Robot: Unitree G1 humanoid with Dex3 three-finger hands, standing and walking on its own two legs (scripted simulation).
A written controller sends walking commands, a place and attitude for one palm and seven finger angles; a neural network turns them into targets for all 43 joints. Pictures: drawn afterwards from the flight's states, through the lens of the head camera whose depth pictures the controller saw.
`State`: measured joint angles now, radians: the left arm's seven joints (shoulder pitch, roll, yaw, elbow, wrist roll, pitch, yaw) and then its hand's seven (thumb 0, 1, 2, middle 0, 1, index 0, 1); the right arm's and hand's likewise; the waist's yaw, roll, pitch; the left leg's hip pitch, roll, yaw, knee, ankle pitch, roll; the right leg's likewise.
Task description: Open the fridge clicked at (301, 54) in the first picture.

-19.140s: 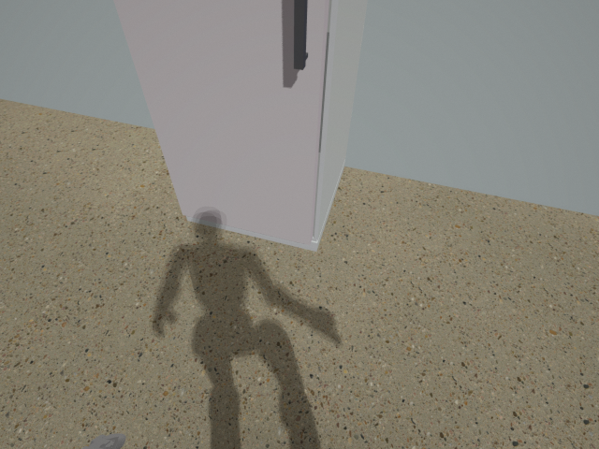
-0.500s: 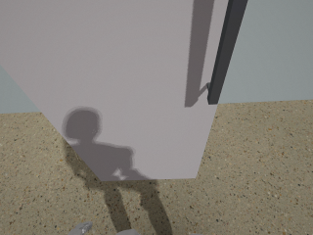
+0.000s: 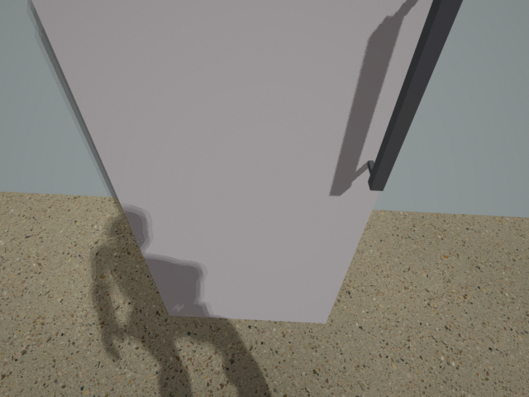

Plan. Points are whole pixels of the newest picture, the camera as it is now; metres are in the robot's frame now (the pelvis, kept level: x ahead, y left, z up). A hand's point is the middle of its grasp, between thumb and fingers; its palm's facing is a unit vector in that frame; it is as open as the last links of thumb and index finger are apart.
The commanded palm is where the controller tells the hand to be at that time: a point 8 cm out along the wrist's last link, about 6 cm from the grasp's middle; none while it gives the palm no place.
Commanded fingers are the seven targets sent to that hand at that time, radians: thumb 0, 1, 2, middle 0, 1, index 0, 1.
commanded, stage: come to a stop and stand still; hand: right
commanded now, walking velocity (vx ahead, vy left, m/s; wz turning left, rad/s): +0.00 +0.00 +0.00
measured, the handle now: (401, 98) +0.49 -0.17 +0.24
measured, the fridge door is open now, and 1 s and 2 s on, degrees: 0 0 0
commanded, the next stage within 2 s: look again from close up in 0.96 s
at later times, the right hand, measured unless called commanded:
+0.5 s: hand out of the picture -0.04 -0.14 -0.18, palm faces +0.03 +0.99 -0.12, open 7.4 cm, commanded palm none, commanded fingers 0.00 -0.90 -0.90 0.20 0.30 0.20 0.30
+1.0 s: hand out of the picture +0.02 -0.22 -0.18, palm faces -0.01 +0.98 -0.21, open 7.4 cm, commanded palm none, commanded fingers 0.00 -0.90 -0.90 0.20 0.30 0.20 0.30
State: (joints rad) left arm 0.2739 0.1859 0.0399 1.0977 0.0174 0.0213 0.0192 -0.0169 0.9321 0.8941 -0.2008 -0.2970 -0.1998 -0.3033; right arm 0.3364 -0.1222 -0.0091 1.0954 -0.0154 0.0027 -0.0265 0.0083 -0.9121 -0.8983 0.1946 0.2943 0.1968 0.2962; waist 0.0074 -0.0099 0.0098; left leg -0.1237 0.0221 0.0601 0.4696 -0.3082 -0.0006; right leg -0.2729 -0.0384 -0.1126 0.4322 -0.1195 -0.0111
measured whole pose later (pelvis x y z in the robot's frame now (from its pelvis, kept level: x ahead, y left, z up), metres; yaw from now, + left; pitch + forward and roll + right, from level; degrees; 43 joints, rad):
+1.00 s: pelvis +0.01 -0.04 +0.00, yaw +1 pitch -1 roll +1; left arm 0.23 0.18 0.00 1.03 0.02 -0.01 0.01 0.00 0.91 0.89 -0.20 -0.30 -0.20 -0.30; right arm 0.32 -0.20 0.01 1.04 -0.02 -0.01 -0.03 0.01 -0.91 -0.90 0.19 0.29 0.20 0.30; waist 0.00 0.02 0.00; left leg -0.14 0.06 0.02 0.48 -0.32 -0.05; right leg -0.30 0.00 -0.12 0.49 -0.18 -0.07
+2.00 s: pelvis +0.02 +0.00 +0.00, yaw +2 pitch -1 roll +0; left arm 0.22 0.19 0.00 1.12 0.01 -0.01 0.01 0.00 0.90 0.89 -0.20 -0.30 -0.20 -0.30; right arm 0.30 -0.19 0.01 1.08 -0.02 -0.02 -0.02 0.01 -0.91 -0.90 0.20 0.29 0.20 0.30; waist 0.00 0.01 0.03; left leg -0.12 0.02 0.03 0.44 -0.31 0.00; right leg -0.27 -0.03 -0.11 0.43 -0.15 -0.02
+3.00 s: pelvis +0.00 -0.01 -0.02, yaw -1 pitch +0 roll +2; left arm 0.28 0.28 -0.03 0.63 -0.07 -0.31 0.10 0.01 0.90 0.89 -0.20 -0.30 -0.20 -0.30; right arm 0.27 -0.38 -0.36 -0.07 0.39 -0.09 0.40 0.01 0.06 -0.48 0.27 0.92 0.27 0.92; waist -0.03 -0.04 -0.04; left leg -0.24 0.01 0.08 0.62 -0.38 -0.01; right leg -0.43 -0.04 -0.05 0.65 -0.22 -0.03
